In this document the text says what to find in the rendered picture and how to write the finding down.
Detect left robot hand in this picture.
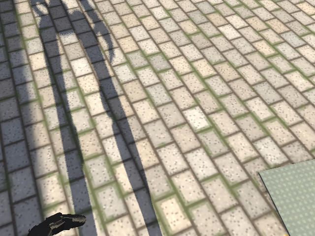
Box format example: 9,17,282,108
28,212,87,236

